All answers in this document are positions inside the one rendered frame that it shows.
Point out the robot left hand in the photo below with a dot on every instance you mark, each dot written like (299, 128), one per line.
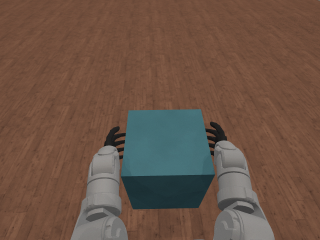
(111, 137)

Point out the right robot upper arm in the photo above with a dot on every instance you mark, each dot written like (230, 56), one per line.
(232, 224)

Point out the robot right hand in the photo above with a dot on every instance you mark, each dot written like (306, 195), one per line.
(219, 135)

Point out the right robot forearm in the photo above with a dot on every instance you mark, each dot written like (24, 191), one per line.
(234, 182)

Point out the left robot forearm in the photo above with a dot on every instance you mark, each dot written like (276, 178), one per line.
(102, 193)

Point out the carton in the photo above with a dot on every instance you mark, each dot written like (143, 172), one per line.
(167, 162)

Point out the left robot upper arm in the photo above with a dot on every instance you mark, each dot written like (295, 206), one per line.
(106, 228)

